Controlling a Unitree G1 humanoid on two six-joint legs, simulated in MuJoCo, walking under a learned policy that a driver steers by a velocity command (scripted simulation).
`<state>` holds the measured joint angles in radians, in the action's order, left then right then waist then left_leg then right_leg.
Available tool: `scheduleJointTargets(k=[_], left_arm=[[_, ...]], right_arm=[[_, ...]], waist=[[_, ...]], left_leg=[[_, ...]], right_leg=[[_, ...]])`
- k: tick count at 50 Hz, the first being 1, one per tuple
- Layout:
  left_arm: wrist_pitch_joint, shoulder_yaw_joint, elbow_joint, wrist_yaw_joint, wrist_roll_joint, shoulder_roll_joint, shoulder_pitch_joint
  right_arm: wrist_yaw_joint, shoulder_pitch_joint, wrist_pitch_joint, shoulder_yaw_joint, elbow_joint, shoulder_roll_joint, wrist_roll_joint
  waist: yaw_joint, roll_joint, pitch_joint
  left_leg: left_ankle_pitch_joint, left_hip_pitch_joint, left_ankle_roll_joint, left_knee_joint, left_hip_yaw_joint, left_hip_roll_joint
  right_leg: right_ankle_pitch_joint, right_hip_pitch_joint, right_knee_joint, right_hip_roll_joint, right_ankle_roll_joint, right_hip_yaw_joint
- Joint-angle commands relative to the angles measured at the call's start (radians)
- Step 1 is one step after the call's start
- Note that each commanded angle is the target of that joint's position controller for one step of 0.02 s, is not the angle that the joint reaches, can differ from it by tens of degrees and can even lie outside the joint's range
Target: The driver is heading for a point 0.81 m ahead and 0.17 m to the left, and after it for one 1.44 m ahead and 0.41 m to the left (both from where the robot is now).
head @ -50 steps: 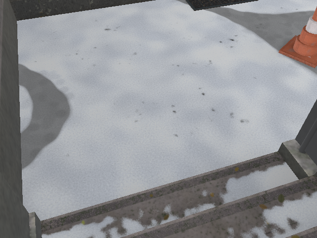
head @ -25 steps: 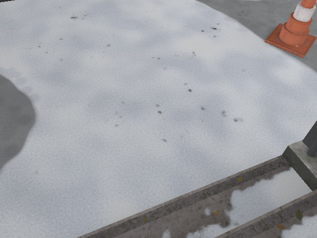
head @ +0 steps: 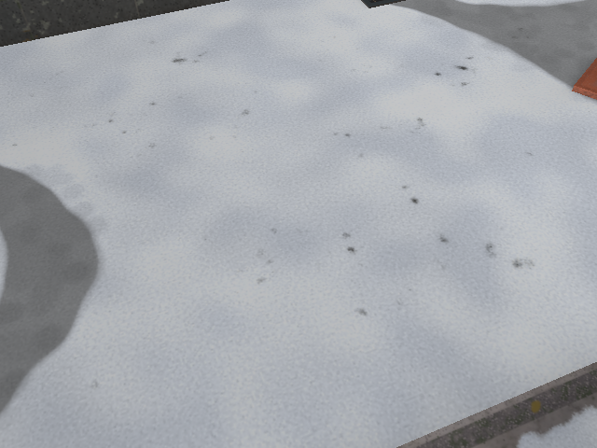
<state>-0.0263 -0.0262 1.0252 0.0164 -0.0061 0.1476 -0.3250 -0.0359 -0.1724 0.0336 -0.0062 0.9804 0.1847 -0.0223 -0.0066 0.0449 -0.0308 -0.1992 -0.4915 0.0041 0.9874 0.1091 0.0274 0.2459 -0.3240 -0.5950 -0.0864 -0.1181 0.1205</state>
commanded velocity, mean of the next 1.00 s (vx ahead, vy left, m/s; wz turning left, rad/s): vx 0.25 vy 0.00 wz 0.00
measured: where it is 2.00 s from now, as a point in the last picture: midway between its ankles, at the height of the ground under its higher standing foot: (255, 362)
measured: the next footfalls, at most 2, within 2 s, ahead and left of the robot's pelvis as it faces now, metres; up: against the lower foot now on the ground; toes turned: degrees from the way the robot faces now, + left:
left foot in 0.04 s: +0.04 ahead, +0.14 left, +0.00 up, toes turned -2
left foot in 1.18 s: +0.29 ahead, +0.24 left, -0.15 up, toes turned +3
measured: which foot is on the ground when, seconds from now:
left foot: up 0.00-0.02, down 0.04-0.66, up 0.68-1.00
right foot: down 0.00-1.00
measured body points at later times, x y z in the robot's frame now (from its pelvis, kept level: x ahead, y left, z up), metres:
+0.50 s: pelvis +0.03 +0.02 +0.02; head +0.03 +0.01 +0.47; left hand +0.08 +0.25 -0.13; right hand +0.05 -0.20 -0.14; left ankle +0.00 +0.15 -0.72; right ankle +0.05 -0.05 -0.72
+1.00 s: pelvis +0.12 +0.05 -0.02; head +0.13 +0.07 +0.43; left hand +0.09 +0.31 -0.17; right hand +0.31 -0.21 -0.11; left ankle +0.20 +0.22 -0.71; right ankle +0.05 -0.05 -0.72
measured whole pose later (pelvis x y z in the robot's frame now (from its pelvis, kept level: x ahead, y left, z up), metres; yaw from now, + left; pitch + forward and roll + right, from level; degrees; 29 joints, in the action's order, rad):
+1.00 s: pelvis +0.12 +0.05 -0.02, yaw +0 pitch +1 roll -2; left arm -0.08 0.07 0.98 0.01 -0.06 0.24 -0.39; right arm 0.02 -0.04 -0.03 -0.08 0.90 0.27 -0.03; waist 0.09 0.00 0.01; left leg 0.07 -0.55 -0.01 0.84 0.16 0.06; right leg 0.52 -0.25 -0.75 -0.05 -0.08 0.05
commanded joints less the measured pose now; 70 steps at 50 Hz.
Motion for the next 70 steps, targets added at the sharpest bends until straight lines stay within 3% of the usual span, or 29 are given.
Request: scheduleJointTargets(k=[1,3,4,6,8,13,15,28,30,32,34,38,42,48,50,52,54,55,57,58,59,60,61,62,63,65,66,69,70], left_arm=[[0.001,0.018,-0.117,0.006,0.004,0.107,0.134],[0.021,0.021,-0.096,0.018,0.003,0.114,0.049],[0.026,0.028,-0.089,0.02,0.001,0.12,0.016],[0.038,0.031,-0.092,0.008,0.007,0.08,-0.047],[0.05,0.046,-0.07,-0.002,0.002,0.107,0.003],[0.039,0.042,-0.041,-0.002,0.007,0.084,0.067],[0.04,0.05,-0.043,-0.001,0.018,0.105,0.09],[0.027,0.044,0.015,0.01,0.007,0.098,0.095],[0.031,0.065,0.024,0.004,0.002,0.14,0.077],[0.047,0.099,0.009,-0.006,-0.007,0.194,0.066],[0.034,0.105,0.0,-0.009,-0.018,0.175,0.022],[0.0,0.131,-0.048,-0.014,-0.032,0.206,0.028],[-0.027,0.132,-0.073,-0.017,-0.048,0.191,-0.026],[-0.068,0.112,-0.05,0.001,-0.058,0.181,-0.159],[-0.078,0.112,-0.086,0.003,-0.049,0.2,-0.065],[-0.066,0.116,-0.1,-0.012,-0.041,0.229,-0.022],[-0.052,0.117,-0.09,-0.012,-0.042,0.226,-0.063],[-0.044,0.114,-0.078,-0.002,-0.047,0.221,-0.064],[-0.029,0.125,-0.08,-0.003,-0.048,0.256,-0.008],[-0.021,0.129,-0.073,0.002,-0.038,0.257,0.009],[-0.013,0.133,-0.053,0.004,-0.038,0.225,0.014],[-0.019,0.097,-0.101,0.006,-0.04,0.067,0.09],[-0.037,0.073,-0.179,0.024,-0.017,0.034,0.031],[-0.044,0.069,-0.208,0.02,-0.006,0.072,0.037],[-0.032,0.076,-0.212,0.021,-0.036,0.141,0.153],[-0.015,0.08,-0.196,0.0,-0.031,0.148,0.212],[-0.011,0.072,-0.199,-0.026,-0.025,0.131,0.221],[0.001,0.093,-0.151,-0.059,-0.039,0.175,0.224],[-0.01,0.086,-0.158,-0.067,-0.036,0.149,0.28]], right_arm=[[0.002,-0.177,0.021,0.006,0.045,0.061,-0.016],[-0.002,-0.173,0.01,0.015,0.047,0.05,0.002],[-0.008,-0.2,0.004,0.014,0.075,0.061,0.015],[-0.012,-0.12,-0.02,0.022,0.063,0.076,0.024],[0.002,-0.051,-0.047,0.028,0.046,0.053,0.028],[0.005,-0.099,-0.045,0.018,0.057,0.04,0.038],[0.014,-0.124,-0.043,0.02,0.075,0.041,0.022],[0.0,-0.098,-0.045,0.01,0.105,0.055,0.032],[-0.002,-0.125,-0.039,-0.007,0.11,0.075,0.033],[-0.001,-0.095,-0.028,-0.028,0.074,0.111,0.018],[0.005,-0.012,-0.036,-0.024,0.021,0.052,0.015],[0.027,0.083,-0.068,-0.042,-0.052,0.086,0.003],[0.037,0.097,-0.076,-0.061,-0.081,0.12,-0.017],[0.057,0.251,-0.078,-0.085,-0.163,0.138,-0.002],[0.079,0.246,-0.079,-0.076,-0.173,0.145,0.0],[0.096,0.251,-0.059,-0.068,-0.175,0.131,0.031],[0.105,0.234,-0.041,-0.066,-0.167,0.14,0.041],[0.098,0.205,-0.034,-0.075,-0.151,0.167,0.047],[0.082,-0.098,-0.023,-0.09,-0.06,0.175,0.018],[0.069,-0.257,-0.025,-0.098,-0.007,0.196,0.01],[0.07,-0.386,-0.038,-0.107,0.042,0.195,-0.013],[0.091,-0.396,-0.053,-0.075,0.043,0.194,-0.019],[0.097,-0.41,-0.057,-0.054,0.049,0.182,0.021],[0.081,-0.437,-0.069,-0.094,0.052,0.287,0.031],[0.069,-0.356,-0.082,-0.084,0.031,0.25,0.023],[0.055,-0.201,-0.111,-0.038,-0.007,0.155,-0.027],[0.042,-0.112,-0.125,-0.029,-0.026,0.122,-0.03],[0.031,-0.17,-0.135,-0.061,-0.034,0.227,-0.018],[0.026,-0.233,-0.145,-0.057,-0.003,0.163,-0.001]], waist=[[-0.07,-0.128,0.035],[-0.044,-0.063,-0.021],[-0.029,0.007,-0.055],[0.05,0.179,-0.088],[0.058,0.077,-0.085],[0.022,-0.04,-0.007],[0.024,-0.051,-0.005],[0.007,-0.04,0.013],[0.005,-0.043,0.04],[0.02,-0.052,-0.071],[0.057,-0.111,-0.106],[0.067,-0.1,-0.05],[0.072,-0.06,-0.007],[0.134,-0.069,-0.039],[0.09,-0.086,0.01],[0.099,-0.138,0.013],[0.106,-0.164,-0.071],[0.095,-0.152,-0.12],[-0.05,-0.119,-0.011],[-0.133,-0.05,0.021],[-0.21,0.163,0.001],[-0.175,0.244,-0.091],[-0.067,0.26,-0.032],[-0.07,0.365,0.151],[-0.061,0.144,0.028],[0.001,0.022,-0.146],[0.076,0.012,-0.193],[0.072,0.092,-0.128],[0.058,0.048,-0.147]], left_leg=[[-0.089,0.367,-0.013,-0.039,-0.073,-0.007],[-0.202,0.391,-0.013,-0.331,-0.117,-0.017],[0.002,0.416,-0.018,-0.422,-0.093,-0.003],[0.058,0.23,-0.07,-0.607,0.134,0.13],[-0.097,0.074,-0.054,-0.668,0.094,0.106],[0.015,0.284,-0.026,-0.682,0.018,0.049],[0.028,0.285,-0.025,-0.676,-0.001,0.043],[0.117,0.383,-0.015,-0.705,-0.006,0.065],[-0.195,0.375,-0.046,-0.667,-0.047,0.012],[-0.497,0.219,-0.089,-0.6,-0.053,-0.017],[-0.275,0.108,-0.063,-0.414,-0.155,-0.065],[-0.218,-0.044,-0.064,-0.126,-0.075,0.022],[-0.096,-0.163,-0.058,0.0,-0.031,0.066],[0.279,-0.38,-0.004,-0.132,0.137,0.052],[0.444,-0.149,0.005,-0.271,0.082,0.046],[0.419,0.196,0.013,-0.334,-0.085,0.014],[0.374,0.252,0.009,-0.364,-0.103,0.037],[0.353,0.236,0.005,-0.403,-0.123,0.054],[0.267,0.505,-0.03,-0.371,-0.213,0.0],[0.178,0.576,-0.05,-0.551,-0.21,-0.002],[0.152,0.682,-0.108,-0.587,-0.127,0.041],[0.368,0.628,-0.071,-0.181,-0.038,0.084],[0.753,0.653,0.05,-0.127,0.049,0.183],[-0.085,0.729,-0.08,-0.435,0.447,0.372],[-0.66,0.527,-0.123,-0.606,0.532,0.383],[-0.603,0.225,-0.083,-0.56,0.456,0.293],[-0.532,0.003,-0.099,-0.558,0.369,0.237],[-0.291,-0.084,-0.233,-0.603,0.338,0.228],[-0.255,0.054,-0.238,-0.516,0.312,0.201]], right_leg=[[-0.23,-0.275,0.229,0.265,-0.092,-0.223],[-0.156,-0.228,0.199,0.23,-0.066,-0.225],[-0.141,-0.212,0.166,0.201,-0.036,-0.219],[0.04,-0.084,0.116,0.096,0.036,-0.124],[-0.036,0.163,0.152,0.135,0.05,-0.166],[-0.132,0.186,0.239,0.16,0.049,-0.187],[-0.138,0.202,0.255,0.161,0.046,-0.191],[-0.251,0.192,0.283,0.159,0.046,-0.186],[0.148,0.189,0.265,0.104,0.024,-0.168],[0.536,0.086,0.28,0.116,-0.019,-0.227],[0.51,0.114,0.349,0.206,-0.062,-0.357],[0.432,0.133,0.386,0.356,-0.179,-0.555],[0.299,0.185,0.275,0.373,-0.205,-0.549],[0.317,0.238,0.049,0.315,-0.189,-0.482],[0.348,0.06,-0.019,0.277,-0.128,-0.395],[0.34,-0.197,0.001,0.242,-0.069,-0.261],[0.325,-0.219,-0.058,0.255,-0.052,-0.256],[0.287,-0.182,-0.12,0.263,-0.057,-0.264],[-0.014,-0.196,-0.48,0.251,-0.061,-0.176],[-0.195,-0.155,-0.738,0.203,-0.055,-0.133],[0.225,-0.326,-1.224,0.084,-0.055,-0.108],[0.558,-0.687,-1.662,-0.039,-0.07,-0.234],[0.458,-0.886,-1.62,-0.007,-0.08,-0.268],[0.341,-1.004,-1.53,0.028,-0.06,-0.216],[0.214,-1.001,-1.392,0.108,-0.036,-0.258],[-0.088,-0.931,-1.107,0.135,0.007,-0.335],[-0.206,-0.771,-0.871,0.156,0.054,-0.319],[-0.34,-0.452,-0.647,0.135,0.098,-0.226],[-0.519,-0.558,-0.547,0.158,0.079,-0.284]])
